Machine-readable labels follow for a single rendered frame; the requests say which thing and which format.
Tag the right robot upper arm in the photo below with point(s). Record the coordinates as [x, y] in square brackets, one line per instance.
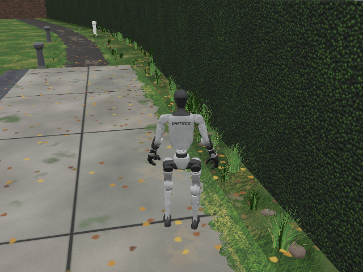
[202, 128]

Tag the robot torso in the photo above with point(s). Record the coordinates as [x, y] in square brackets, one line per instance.
[181, 137]

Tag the right robot hand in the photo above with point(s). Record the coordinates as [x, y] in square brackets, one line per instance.
[214, 160]

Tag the left robot upper arm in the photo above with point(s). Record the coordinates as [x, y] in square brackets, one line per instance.
[160, 129]

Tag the left robot hand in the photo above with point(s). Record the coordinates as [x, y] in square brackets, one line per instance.
[153, 157]

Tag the right robot forearm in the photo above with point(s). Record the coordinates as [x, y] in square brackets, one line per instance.
[211, 149]

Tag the left robot foot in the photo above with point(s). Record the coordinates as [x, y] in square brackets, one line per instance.
[167, 222]

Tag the left robot forearm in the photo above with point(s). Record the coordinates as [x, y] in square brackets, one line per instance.
[154, 148]

